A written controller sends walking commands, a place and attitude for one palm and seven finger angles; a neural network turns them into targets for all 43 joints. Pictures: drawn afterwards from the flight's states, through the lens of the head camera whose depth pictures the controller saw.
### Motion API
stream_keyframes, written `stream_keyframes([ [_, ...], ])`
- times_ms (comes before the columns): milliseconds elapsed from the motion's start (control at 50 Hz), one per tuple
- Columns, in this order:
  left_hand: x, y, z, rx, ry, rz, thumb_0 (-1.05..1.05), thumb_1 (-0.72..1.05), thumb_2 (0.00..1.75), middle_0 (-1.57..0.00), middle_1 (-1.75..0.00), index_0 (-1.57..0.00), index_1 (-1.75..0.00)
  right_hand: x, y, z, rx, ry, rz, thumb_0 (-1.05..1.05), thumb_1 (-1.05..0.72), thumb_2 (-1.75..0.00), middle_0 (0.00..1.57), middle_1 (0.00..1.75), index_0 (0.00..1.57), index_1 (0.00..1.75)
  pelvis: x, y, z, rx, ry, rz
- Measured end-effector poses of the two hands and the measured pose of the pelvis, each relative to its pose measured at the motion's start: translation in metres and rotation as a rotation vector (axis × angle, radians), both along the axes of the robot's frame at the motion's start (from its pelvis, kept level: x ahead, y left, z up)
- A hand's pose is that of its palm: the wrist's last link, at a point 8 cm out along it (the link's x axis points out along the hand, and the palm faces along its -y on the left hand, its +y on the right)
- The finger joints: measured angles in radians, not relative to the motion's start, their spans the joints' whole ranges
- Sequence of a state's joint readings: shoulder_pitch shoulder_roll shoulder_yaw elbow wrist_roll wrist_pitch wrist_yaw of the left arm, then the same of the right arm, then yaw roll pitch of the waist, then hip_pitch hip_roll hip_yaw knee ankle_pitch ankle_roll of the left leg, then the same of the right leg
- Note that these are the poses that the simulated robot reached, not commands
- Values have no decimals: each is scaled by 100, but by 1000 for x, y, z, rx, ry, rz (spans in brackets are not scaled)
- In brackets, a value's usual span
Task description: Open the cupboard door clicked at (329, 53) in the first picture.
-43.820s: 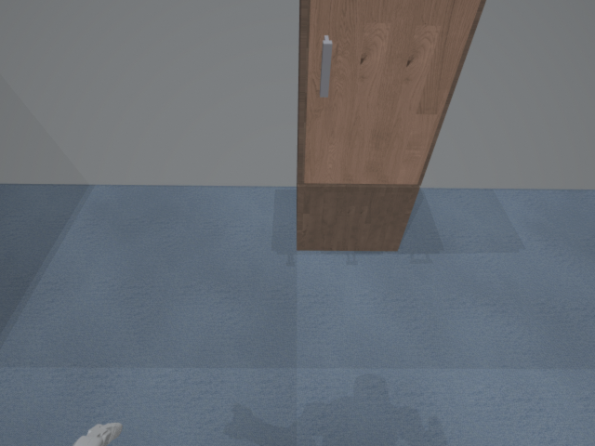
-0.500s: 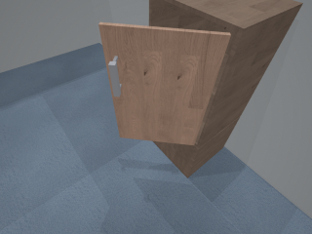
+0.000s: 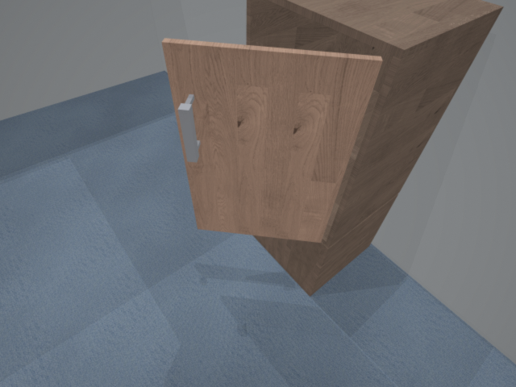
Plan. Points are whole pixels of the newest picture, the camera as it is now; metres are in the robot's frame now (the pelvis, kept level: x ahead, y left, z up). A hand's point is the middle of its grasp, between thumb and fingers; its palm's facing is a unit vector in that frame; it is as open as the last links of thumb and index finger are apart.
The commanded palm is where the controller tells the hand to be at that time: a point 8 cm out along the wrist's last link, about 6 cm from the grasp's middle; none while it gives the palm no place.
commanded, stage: shuffle to correct the standing spot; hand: left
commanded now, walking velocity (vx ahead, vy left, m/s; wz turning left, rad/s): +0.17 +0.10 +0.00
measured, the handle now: (191, 128) +0.60 +0.19 +0.06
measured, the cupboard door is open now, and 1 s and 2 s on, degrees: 45 45 45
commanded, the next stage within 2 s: come to a stop and stand still in 0.04 s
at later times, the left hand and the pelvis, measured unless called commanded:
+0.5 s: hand out of the picture +0.04 +0.20 -0.18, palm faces +0.01 -0.98 -0.21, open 7.4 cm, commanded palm none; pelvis +0.04 +0.03 -0.01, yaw -1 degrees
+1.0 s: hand out of the picture +0.05 +0.19 -0.17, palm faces -0.02 -0.97 -0.24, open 7.4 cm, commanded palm none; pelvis +0.01 +0.00 -0.01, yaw -1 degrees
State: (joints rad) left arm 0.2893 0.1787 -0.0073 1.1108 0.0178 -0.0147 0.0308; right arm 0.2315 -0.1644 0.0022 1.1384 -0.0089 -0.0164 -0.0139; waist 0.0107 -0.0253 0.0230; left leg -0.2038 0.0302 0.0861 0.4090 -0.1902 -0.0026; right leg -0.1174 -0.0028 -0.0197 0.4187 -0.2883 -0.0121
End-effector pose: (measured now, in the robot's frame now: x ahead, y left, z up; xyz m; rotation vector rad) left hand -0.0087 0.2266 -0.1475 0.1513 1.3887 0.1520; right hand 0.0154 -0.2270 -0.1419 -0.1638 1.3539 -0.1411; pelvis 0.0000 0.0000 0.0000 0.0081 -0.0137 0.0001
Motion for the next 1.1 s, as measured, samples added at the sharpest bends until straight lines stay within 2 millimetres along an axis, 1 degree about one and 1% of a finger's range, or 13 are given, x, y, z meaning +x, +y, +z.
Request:
stream_keyframes([
  [60, -2, -3, -3, -11, 7, 13, 0, 91, 90, -20, -30, -20, -30, -1, 2, -2, 7, 11, 1, 0, -90, -90, 20, 30, 20, 30, 4, 1, -2, -2, -2, 1],
  [140, -8, -3, -9, -32, 28, 52, 0, 90, 90, -20, -30, -20, -30, -1, 8, -6, 7, 41, 4, 0, -90, -90, 20, 30, 20, 30, 16, 7, -6, -14, 0, 8],
  [240, -16, 3, -18, -58, 98, 82, 0, 90, 90, -20, -30, -20, -30, 11, 23, -4, -15, 57, -3, 0, -90, -90, 20, 30, 20, 30, 37, 21, -11, -8, 4, 0],
  [300, -13, 8, -19, -60, 146, 65, 0, 91, 90, -20, -30, -20, -30, 18, 33, -2, -24, 40, -21, 0, -90, -90, 20, 30, 20, 30, 43, 27, -11, 2, 5, -15],
  [360, 0, 14, -16, -47, 151, 42, 0, 91, 90, -20, -30, -20, -30, 19, 41, -3, -20, 46, -40, 0, -91, -90, 20, 30, 20, 30, 45, 30, -9, 12, 2, -27],
  [460, 33, 25, -9, 1, 80, 16, 0, 91, 90, -20, -30, -20, -30, 14, 43, -8, 1, 74, -63, 1, -92, -90, 20, 30, 20, 30, 43, 27, -8, 14, 1, -20],
  [520, 51, 26, -4, 20, 25, -2, 0, 91, 90, -19, -30, -20, -30, 12, 38, -10, 7, 78, -77, 1, -92, -90, 20, 30, 20, 30, 40, 24, -7, 7, 12, -22],
  [580, 65, 23, -2, 28, -20, -20, 0, 91, 90, -19, -30, -20, -30, 11, 31, -10, 8, 64, -84, 1, -92, -90, 20, 30, 20, 30, 36, 19, -6, 6, 15, -24],
  [680, 75, 14, 1, 40, -79, -41, 0, 92, 90, -19, -30, -20, -30, 10, 20, -11, 15, 30, -80, 1, -92, -90, 20, 30, 20, 30, 29, 12, -6, -6, 14, -22],
  [760, 77, 12, 3, 44, -116, -62, 0, 92, 90, -20, -30, -20, -30, 14, 12, -13, 21, -28, -61, 1, -92, -90, 20, 30, 20, 30, 22, 11, -9, -8, 4, -15],
  [860, 73, 11, 9, 51, -135, -68, 0, 92, 90, -20, -30, -20, -30, 17, 10, -15, 35, -64, -37, 1, -92, -90, 20, 30, 20, 30, 16, 9, -8, 0, -4, -14],
  [980, 60, 8, 10, 49, -105, -63, 0, 91, 90, -20, -30, -20, -30, 11, 7, -14, 45, -44, -19, 0, -92, -90, 20, 30, 20, 30, 13, 4, -6, 8, 1, -16],
  [1100, 47, 2, 7, 34, -54, -50, 0, 91, 90, -20, -30, -20, -30, 3, 5, -12, 44, 5, -14, 0, -91, -90, 20, 30, 20, 30, 17, -1, -4, 9, 9, -17],
])
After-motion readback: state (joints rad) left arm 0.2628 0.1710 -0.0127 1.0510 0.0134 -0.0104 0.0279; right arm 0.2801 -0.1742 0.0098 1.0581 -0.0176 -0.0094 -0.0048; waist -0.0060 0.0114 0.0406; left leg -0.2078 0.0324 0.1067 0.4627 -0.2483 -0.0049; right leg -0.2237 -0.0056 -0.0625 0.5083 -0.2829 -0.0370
